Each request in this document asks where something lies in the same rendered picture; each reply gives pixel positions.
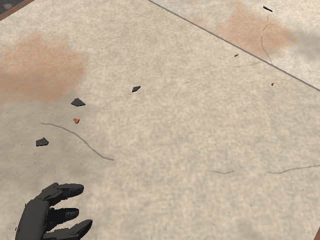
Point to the robot left hand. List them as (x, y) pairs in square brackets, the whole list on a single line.
[(38, 218)]

